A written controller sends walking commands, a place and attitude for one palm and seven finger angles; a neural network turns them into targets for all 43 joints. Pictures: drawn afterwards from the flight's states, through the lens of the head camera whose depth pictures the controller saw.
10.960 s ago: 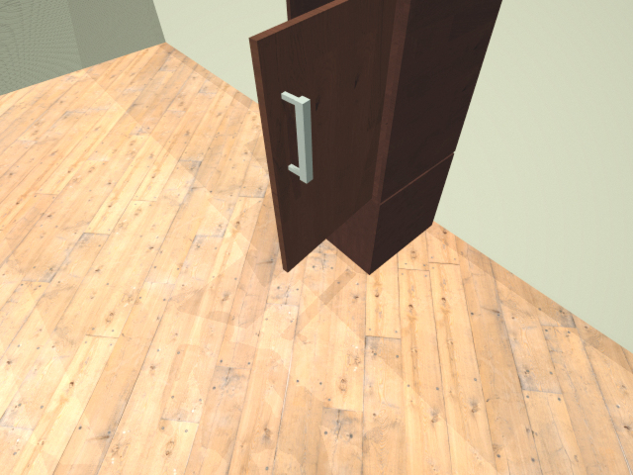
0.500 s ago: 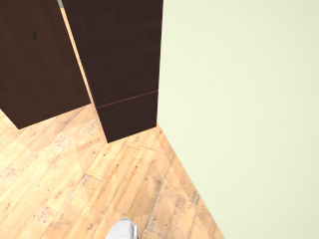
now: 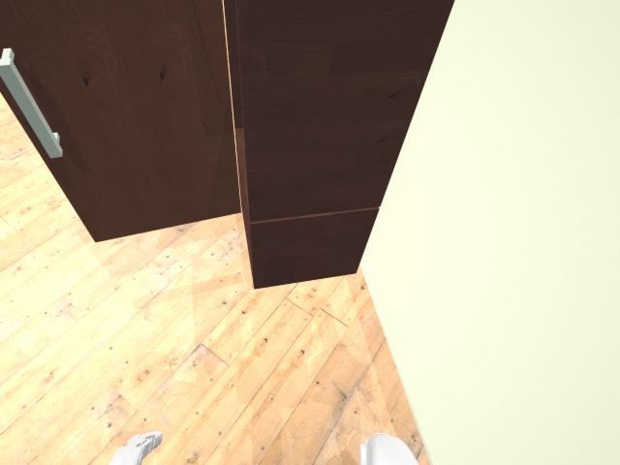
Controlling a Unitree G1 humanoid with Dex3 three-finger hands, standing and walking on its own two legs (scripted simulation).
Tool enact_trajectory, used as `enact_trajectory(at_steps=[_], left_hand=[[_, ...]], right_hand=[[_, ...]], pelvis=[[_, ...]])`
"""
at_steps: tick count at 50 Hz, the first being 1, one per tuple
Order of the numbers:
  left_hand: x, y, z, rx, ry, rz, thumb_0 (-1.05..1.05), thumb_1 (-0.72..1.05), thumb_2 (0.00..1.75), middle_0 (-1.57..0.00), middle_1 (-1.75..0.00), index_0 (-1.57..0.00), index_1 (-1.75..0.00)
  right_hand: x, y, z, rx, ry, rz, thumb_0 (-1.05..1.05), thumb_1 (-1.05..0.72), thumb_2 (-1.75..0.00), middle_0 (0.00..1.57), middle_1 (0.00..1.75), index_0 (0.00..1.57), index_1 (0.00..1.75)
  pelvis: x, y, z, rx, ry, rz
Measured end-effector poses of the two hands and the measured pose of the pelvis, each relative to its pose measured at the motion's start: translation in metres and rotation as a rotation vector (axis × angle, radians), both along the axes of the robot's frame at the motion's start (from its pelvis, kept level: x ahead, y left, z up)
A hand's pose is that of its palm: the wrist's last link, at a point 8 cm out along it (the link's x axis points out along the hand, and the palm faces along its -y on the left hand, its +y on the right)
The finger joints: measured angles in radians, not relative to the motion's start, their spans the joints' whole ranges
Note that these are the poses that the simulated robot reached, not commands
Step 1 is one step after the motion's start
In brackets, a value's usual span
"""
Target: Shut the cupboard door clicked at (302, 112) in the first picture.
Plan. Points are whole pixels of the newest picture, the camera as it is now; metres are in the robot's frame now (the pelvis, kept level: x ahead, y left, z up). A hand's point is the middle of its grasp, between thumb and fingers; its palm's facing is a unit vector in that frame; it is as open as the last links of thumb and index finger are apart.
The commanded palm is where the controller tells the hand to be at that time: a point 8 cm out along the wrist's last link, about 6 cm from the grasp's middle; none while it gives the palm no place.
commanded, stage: turn to face it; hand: left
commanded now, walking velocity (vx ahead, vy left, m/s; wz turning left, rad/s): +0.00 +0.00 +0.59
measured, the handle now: (33, 106) +0.61 +0.50 +0.06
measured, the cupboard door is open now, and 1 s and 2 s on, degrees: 97 97 97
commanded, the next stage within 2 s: take the last steps up to it in 0.52 s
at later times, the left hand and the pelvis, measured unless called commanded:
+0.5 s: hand out of the picture +0.08 +0.12 -0.15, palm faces +0.22 -0.93 -0.29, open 7.4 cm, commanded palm none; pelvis +0.02 -0.09 +0.00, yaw +13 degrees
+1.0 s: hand out of the picture -0.14 +0.09 -0.19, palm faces +0.50 -0.85 -0.18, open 7.4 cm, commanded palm none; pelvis +0.04 -0.03 -0.01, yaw +23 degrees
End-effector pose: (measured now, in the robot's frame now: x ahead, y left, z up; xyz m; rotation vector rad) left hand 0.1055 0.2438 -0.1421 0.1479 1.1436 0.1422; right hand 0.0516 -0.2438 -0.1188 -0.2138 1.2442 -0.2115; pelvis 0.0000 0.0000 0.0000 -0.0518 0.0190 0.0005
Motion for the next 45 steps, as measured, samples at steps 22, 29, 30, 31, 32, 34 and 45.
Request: enact_trajectory(at_steps=[22, 29, 30, 31, 32, 34, 45], left_hand=[[-0.017, -0.065, 0.018, 0.097, -0.011, 0.148, 0.01, 0.91, 0.90, -0.20, -0.30, -0.20, -0.30], [-0.080, -0.096, 0.023, 0.079, 0.084, 0.272, 0.01, 0.91, 0.90, -0.20, -0.30, -0.21, -0.30], [-0.088, -0.100, 0.023, 0.074, 0.095, 0.291, 0.01, 0.91, 0.90, -0.20, -0.30, -0.21, -0.30], [-0.097, -0.104, 0.022, 0.067, 0.107, 0.310, 0.01, 0.91, 0.90, -0.20, -0.30, -0.21, -0.30], [-0.106, -0.108, 0.021, 0.061, 0.119, 0.328, 0.01, 0.91, 0.90, -0.20, -0.30, -0.21, -0.30], [-0.126, -0.115, 0.018, 0.045, 0.144, 0.366, 0.01, 0.91, 0.90, -0.20, -0.30, -0.21, -0.30], [-0.244, -0.131, 0.004, -0.083, 0.368, 0.565, 0.01, 0.91, 0.90, -0.20, -0.30, -0.21, -0.30]], right_hand=[[0.029, -0.087, -0.031, 0.042, 0.131, 0.112, 0.01, -0.90, -0.90, 0.20, 0.30, 0.20, 0.30], [0.089, -0.098, -0.025, 0.054, 0.067, 0.230, 0.01, -0.91, -0.90, 0.19, 0.30, 0.20, 0.30], [0.097, -0.097, -0.024, 0.053, 0.060, 0.249, 0.01, -0.91, -0.90, 0.19, 0.30, 0.20, 0.30], [0.105, -0.095, -0.023, 0.052, 0.053, 0.268, 0.01, -0.91, -0.90, 0.19, 0.30, 0.19, 0.30], [0.114, -0.092, -0.023, 0.051, 0.045, 0.288, 0.01, -0.91, -0.90, 0.19, 0.30, 0.19, 0.30], [0.130, -0.084, -0.021, 0.049, 0.027, 0.330, 0.01, -0.91, -0.90, 0.19, 0.30, 0.19, 0.30], [0.209, 0.021, 0.001, 0.077, -0.125, 0.563, 0.01, -0.91, -0.90, 0.19, 0.30, 0.19, 0.30]], pelvis=[[0.022, -0.084, -0.008, 0.053, 0.015, 0.189], [0.027, -0.102, 0.001, 0.090, -0.011, 0.283], [0.027, -0.103, 0.002, 0.093, -0.012, 0.295], [0.028, -0.104, 0.002, 0.096, -0.012, 0.305], [0.028, -0.104, 0.002, 0.098, -0.012, 0.315], [0.028, -0.104, 0.002, 0.100, -0.012, 0.333], [0.032, -0.063, -0.001, 0.080, -0.003, 0.403]])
